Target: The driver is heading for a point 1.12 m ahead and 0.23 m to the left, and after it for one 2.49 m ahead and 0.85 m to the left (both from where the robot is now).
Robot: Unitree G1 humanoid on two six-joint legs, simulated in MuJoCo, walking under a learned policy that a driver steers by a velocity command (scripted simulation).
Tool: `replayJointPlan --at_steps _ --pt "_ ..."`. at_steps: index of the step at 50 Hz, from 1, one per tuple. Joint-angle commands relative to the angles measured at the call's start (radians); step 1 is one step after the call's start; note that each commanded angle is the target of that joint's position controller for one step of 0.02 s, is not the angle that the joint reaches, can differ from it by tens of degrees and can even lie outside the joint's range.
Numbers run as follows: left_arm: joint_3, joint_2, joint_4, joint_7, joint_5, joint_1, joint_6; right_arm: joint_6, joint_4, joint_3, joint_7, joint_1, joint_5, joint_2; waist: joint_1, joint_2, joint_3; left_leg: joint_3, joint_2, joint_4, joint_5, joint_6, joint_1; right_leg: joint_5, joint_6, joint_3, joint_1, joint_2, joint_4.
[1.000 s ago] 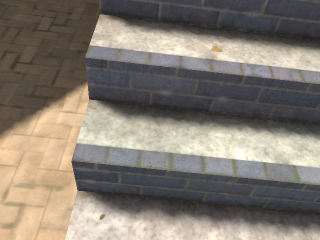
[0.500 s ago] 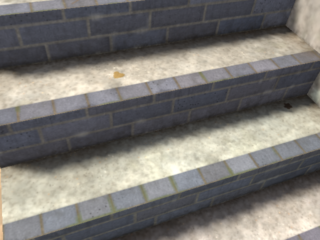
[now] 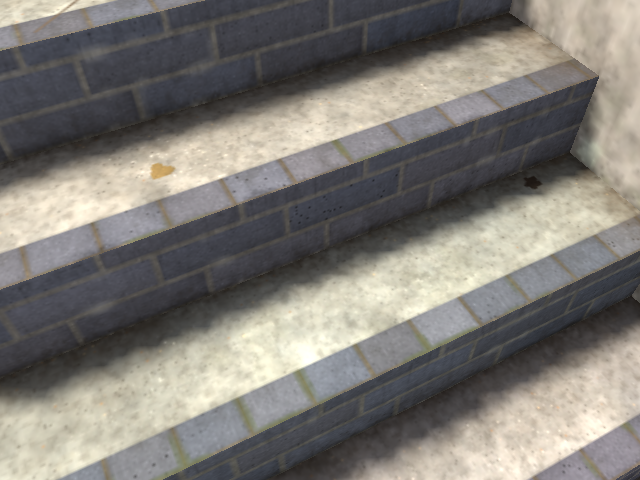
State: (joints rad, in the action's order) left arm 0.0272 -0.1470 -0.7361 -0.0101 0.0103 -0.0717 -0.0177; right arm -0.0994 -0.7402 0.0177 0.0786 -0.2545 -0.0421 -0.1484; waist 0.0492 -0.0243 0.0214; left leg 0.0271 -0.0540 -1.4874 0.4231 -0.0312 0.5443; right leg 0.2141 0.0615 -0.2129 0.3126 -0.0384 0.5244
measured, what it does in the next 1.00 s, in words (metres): climbs: left foot, then right foot 0.19 m higher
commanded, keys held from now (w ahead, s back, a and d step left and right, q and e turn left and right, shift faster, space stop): q+shift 0.22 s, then w+q+shift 0.24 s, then w+e+shift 0.54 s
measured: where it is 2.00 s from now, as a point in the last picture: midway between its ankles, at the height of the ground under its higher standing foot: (288, 94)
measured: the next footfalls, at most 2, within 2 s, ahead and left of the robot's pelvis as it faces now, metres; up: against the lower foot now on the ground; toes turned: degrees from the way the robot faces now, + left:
left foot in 0.24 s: -0.06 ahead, +0.17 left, +0.00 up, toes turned +13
right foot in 0.68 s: +0.28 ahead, +0.11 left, +0.19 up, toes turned +21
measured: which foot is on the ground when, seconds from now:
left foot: up 0.00-0.22, down 0.24-0.70, up 0.72-1.00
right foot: down 0.00-0.26, up 0.28-0.66, down 0.68-1.00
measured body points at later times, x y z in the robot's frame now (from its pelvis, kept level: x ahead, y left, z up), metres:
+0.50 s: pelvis +0.02 +0.09 +0.00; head +0.02 +0.12 +0.45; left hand +0.17 +0.35 -0.08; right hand +0.01 -0.14 -0.13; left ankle -0.10 +0.16 -0.73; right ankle +0.08 -0.03 -0.37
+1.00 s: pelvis +0.32 +0.15 +0.20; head +0.32 +0.15 +0.65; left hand +0.18 +0.34 +0.04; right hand +0.64 +0.13 +0.23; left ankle +0.40 +0.30 -0.19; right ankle +0.24 +0.09 -0.54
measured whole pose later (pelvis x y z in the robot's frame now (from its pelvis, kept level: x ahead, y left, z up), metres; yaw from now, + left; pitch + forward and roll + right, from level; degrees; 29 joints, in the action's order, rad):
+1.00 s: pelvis +0.32 +0.15 +0.20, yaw +12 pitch +4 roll +2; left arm -0.02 -0.15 -1.08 0.00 0.01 -0.52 0.09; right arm 0.10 -0.44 -0.12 0.00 0.14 0.07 0.03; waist -0.05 0.04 -0.08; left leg 0.03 -0.06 -2.17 0.35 0.11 1.44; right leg 0.34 0.16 0.13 0.13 0.15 0.43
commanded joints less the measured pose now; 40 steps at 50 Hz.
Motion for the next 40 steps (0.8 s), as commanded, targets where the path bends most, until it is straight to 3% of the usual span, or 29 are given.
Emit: replayJointPlan --at_steps 1,2,3,4,6,9,10,11,12,13,14,15,16,17,18,19,22,23,24,29,30,31,33,34,35,36,37,38,40 --pt "-0.050 -0.155 0.128 -0.026 -0.015 0.071 0.007 -0.004 0.128 0.046 -0.006 0.028 0.006 -0.113 -0.026 0.138 -0.131 -0.002 0.000 0.103 -0.014 0.012 0.020 -0.441 0.151 0.103 -0.108 -0.292 -0.112" --pt "-0.059 -0.167 0.142 -0.035 -0.025 0.065 0.004 -0.010 0.150 0.042 -0.014 0.042 0.010 -0.098 -0.024 0.146 -0.130 0.004 0.000 0.219 0.012 0.019 -0.004 -0.386 0.141 0.089 -0.095 -0.285 -0.102" --pt "-0.057 -0.146 0.147 -0.023 0.085 0.045 0.059 0.042 0.050 0.023 -0.124 -0.109 0.137 -0.110 -0.042 0.115 -0.221 -0.078 -0.058 0.310 0.019 -0.003 -0.105 -0.028 0.235 0.221 -0.024 -0.290 -0.302" --pt "-0.097 -0.223 0.152 -0.029 0.058 0.130 0.100 0.076 0.063 0.045 -0.174 -0.143 0.149 -0.097 0.012 0.129 -0.119 -0.104 -0.062 0.374 0.043 -0.017 -0.109 0.099 0.220 0.248 -0.041 -0.337 -0.348" --pt "-0.109 -0.226 0.144 -0.044 0.050 0.119 0.117 0.098 0.064 0.057 -0.208 -0.123 0.130 -0.117 -0.012 0.057 -0.134 -0.106 -0.072 0.479 0.089 -0.016 -0.090 0.125 0.206 0.254 -0.114 -0.402 -0.342" --pt "-0.112 -0.190 0.139 -0.067 0.056 0.089 0.104 0.107 0.087 0.058 -0.200 -0.094 0.112 -0.107 -0.035 0.070 -0.157 -0.093 -0.096 0.642 0.067 0.004 -0.155 0.034 0.164 0.155 -0.179 -0.407 -0.289" --pt "-0.107 -0.208 0.076 -0.015 -0.131 0.053 0.014 0.053 0.160 0.055 -0.149 0.143 -0.083 -0.081 -0.049 0.235 -0.057 0.112 0.013 0.804 0.048 0.054 -0.022 -0.224 0.097 -0.008 -0.274 -0.294 -0.092" --pt "-0.113 -0.196 0.073 -0.001 -0.160 0.008 -0.025 0.045 0.161 0.061 -0.134 0.145 -0.056 -0.139 -0.077 0.188 -0.091 0.101 0.033 0.868 -0.053 0.075 -0.042 -0.375 0.069 -0.038 -0.305 -0.304 -0.007" --pt "-0.114 -0.194 0.127 -0.007 0.131 -0.044 -0.006 0.106 0.039 0.067 -0.170 -0.256 0.107 -0.140 -0.070 -0.090 -0.230 -0.016 -0.013 1.008 -0.221 0.113 -0.330 0.209 0.093 0.103 -0.182 -0.413 -0.182" --pt "-0.108 -0.174 0.126 -0.008 0.132 0.040 0.002 0.156 -0.010 0.099 -0.173 -0.326 0.120 -0.128 0.006 0.009 -0.100 -0.070 0.013 1.028 -0.227 0.140 -0.475 0.449 0.054 0.087 0.061 -0.382 -0.074" --pt "-0.081 -0.062 0.178 -0.015 0.082 0.106 0.014 0.201 -0.037 0.136 -0.141 -0.389 0.118 -0.257 0.024 -0.234 -0.080 -0.429 -0.148 1.087 -0.133 0.321 -0.547 0.366 -0.030 -0.098 0.373 -0.156 0.333" --pt "-0.052 -0.031 0.222 0.010 0.049 0.222 0.050 0.224 -0.073 0.138 -0.126 -0.471 0.143 -0.300 0.165 -0.258 -0.073 -0.837 -0.253 1.254 0.386 0.406 -0.638 0.313 -0.031 0.139 0.679 -0.031 0.583" --pt "-0.042 0.010 0.226 0.028 0.033 0.255 0.072 0.237 -0.075 0.133 -0.133 -0.320 0.146 -0.294 0.121 -0.229 0.049 -0.811 -0.273 1.237 0.327 0.351 -0.552 0.229 0.009 0.280 0.858 0.008 0.984" --pt "-0.044 -0.019 0.200 0.039 0.029 0.221 0.083 0.223 -0.072 0.105 -0.158 -0.231 0.132 -0.253 0.074 -0.217 0.056 -0.751 -0.250 1.195 0.220 0.328 -0.463 0.226 0.036 0.336 0.926 0.062 1.366" --pt "-0.060 -0.076 0.174 0.039 0.044 0.175 0.098 0.194 -0.093 0.073 -0.180 -0.236 0.107 -0.215 0.054 -0.143 0.036 -0.662 -0.224 1.153 0.151 0.315 -0.440 0.157 0.070 0.337 1.018 0.075 1.576" --pt "-0.047 -0.071 0.168 0.050 0.062 0.159 0.117 0.162 -0.122 0.050 -0.184 -0.270 0.089 -0.176 0.051 -0.096 0.034 -0.590 -0.195 1.125 0.078 0.309 -0.431 0.138 0.098 0.304 1.075 0.064 1.681" --pt "0.007 -0.014 0.207 0.067 0.049 0.210 0.141 0.140 -0.188 -0.009 -0.175 -0.316 0.133 -0.061 0.026 -0.049 -0.003 -0.565 -0.165 1.110 0.043 0.307 -0.416 0.145 0.142 0.274 1.203 0.049 1.773" --pt "0.009 0.049 0.271 0.047 0.051 0.291 0.112 0.184 -0.160 0.050 -0.121 -0.317 0.066 -0.195 0.042 -0.016 0.012 -0.590 -0.110 1.163 0.108 0.270 -0.410 0.101 0.049 0.174 1.163 0.044 1.802" --pt "0.019 0.063 0.268 0.036 0.038 0.279 0.088 0.206 -0.175 0.044 -0.115 -0.281 0.073 -0.205 0.019 -0.060 0.029 -0.569 -0.125 1.172 0.085 0.266 -0.401 0.134 0.027 0.159 1.219 0.050 1.891" --pt "0.016 -0.020 0.384 -0.004 -0.003 0.376 0.015 0.211 -0.245 0.023 -0.075 -0.252 0.059 -0.100 -0.011 -0.191 0.164 -0.337 -0.121 1.562 -0.161 0.259 -0.207 0.201 0.047 0.095 0.951 -0.032 1.336" --pt "0.033 -0.010 0.375 0.002 -0.014 0.346 0.005 0.206 -0.249 0.025 -0.059 -0.274 0.031 -0.116 -0.023 -0.188 0.121 -0.234 -0.140 1.667 -0.365 0.252 -0.232 0.301 0.098 0.070 0.749 -0.040 1.091" --pt "0.018 -0.023 0.290 0.009 -0.029 0.129 0.002 0.215 -0.202 0.018 -0.053 -0.164 0.013 -0.123 -0.138 -0.149 -0.024 -0.054 -0.125 1.571 -1.042 0.242 -0.160 0.281 0.124 -0.006 0.329 0.036 0.942" --pt "-0.044 -0.117 0.152 0.000 -0.033 -0.250 -0.002 0.232 -0.217 0.062 -0.050 -0.214 -0.006 -0.309 -0.289 -0.174 -0.337 -0.045 -0.231 1.090 -2.063 0.247 -0.432 0.435 0.114 -0.012 0.021 0.143 0.916" --pt "-0.062 -0.174 0.116 0.004 -0.019 -0.346 0.003 0.234 -0.211 0.086 -0.059 -0.194 -0.012 -0.357 -0.327 -0.117 -0.408 -0.025 -0.238 0.831 -2.015 0.232 -0.493 0.460 0.130 0.072 -0.063 0.166 0.719" --pt "-0.092 -0.261 0.053 0.023 0.002 -0.386 0.009 0.238 -0.175 0.091 -0.075 -0.140 -0.003 -0.339 -0.321 0.003 -0.376 -0.044 -0.168 0.568 -1.955 0.231 -0.418 0.611 0.140 0.331 -0.062 0.144 0.454" --pt "-0.114 -0.282 -0.009 0.005 -0.004 -0.383 -0.005 0.240 -0.109 0.071 -0.122 -0.103 0.038 -0.204 -0.247 0.298 -0.276 -0.063 0.055 0.194 -1.078 0.198 -0.065 1.024 0.261 1.018 -0.074 -0.005 -0.097" --pt "-0.109 -0.198 -0.032 -0.009 -0.023 -0.226 -0.007 0.257 0.003 0.067 -0.130 0.039 0.116 -0.155 -0.162 0.333 -0.158 -0.144 0.144 -0.237 -0.553 0.168 0.121 1.066 0.256 1.449 0.033 -0.051 -0.436" --pt "-0.072 -0.079 -0.056 -0.010 -0.025 -0.087 0.005 0.271 0.096 0.031 -0.151 0.089 0.138 -0.053 -0.052 0.237 -0.043 -0.161 0.130 -0.564 -0.533 0.146 0.287 0.896 0.238 1.354 0.153 -0.057 -0.388" --pt "-0.070 -0.021 -0.185 -0.023 0.007 -0.205 0.050 0.269 0.176 -0.031 -0.145 0.170 0.136 0.061 -0.026 0.002 0.037 -0.143 0.101 -0.819 -0.426 0.174 0.510 0.598 0.250 1.004 0.196 -0.045 -0.247"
